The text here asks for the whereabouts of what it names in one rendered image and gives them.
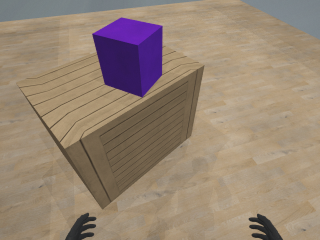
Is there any robot right hand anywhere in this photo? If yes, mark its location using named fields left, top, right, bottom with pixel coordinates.
left=249, top=214, right=283, bottom=240

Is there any pedestal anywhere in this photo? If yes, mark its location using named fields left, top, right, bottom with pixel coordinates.
left=16, top=45, right=205, bottom=210

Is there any robot left hand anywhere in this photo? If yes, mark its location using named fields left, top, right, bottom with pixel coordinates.
left=65, top=213, right=97, bottom=240

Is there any carton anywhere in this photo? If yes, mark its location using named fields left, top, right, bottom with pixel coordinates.
left=92, top=17, right=163, bottom=97

